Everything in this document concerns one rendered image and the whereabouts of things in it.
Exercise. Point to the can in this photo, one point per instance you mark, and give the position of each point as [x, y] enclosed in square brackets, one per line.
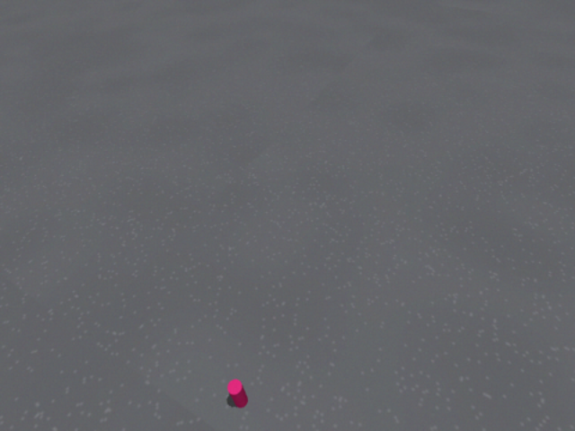
[237, 393]

